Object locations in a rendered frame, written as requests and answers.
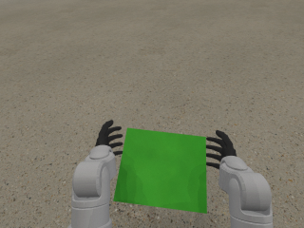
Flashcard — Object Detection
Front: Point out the carton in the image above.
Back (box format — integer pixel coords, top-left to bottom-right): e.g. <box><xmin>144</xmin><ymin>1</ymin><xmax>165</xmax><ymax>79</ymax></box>
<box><xmin>113</xmin><ymin>128</ymin><xmax>207</xmax><ymax>214</ymax></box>

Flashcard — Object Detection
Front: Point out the robot right forearm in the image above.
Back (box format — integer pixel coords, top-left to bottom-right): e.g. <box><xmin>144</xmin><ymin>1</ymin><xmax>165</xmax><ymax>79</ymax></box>
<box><xmin>218</xmin><ymin>156</ymin><xmax>274</xmax><ymax>228</ymax></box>

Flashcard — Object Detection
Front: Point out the robot left forearm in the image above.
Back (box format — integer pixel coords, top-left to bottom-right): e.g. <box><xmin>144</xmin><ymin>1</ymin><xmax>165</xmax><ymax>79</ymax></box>
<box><xmin>67</xmin><ymin>144</ymin><xmax>117</xmax><ymax>228</ymax></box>

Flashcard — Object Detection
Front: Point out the right robot hand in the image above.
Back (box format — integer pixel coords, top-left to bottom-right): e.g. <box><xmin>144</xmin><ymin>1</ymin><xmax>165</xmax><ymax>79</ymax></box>
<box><xmin>206</xmin><ymin>130</ymin><xmax>237</xmax><ymax>170</ymax></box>

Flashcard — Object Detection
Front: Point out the left robot hand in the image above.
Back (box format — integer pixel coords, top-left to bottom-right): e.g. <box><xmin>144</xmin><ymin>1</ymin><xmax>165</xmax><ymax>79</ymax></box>
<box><xmin>95</xmin><ymin>120</ymin><xmax>123</xmax><ymax>156</ymax></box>

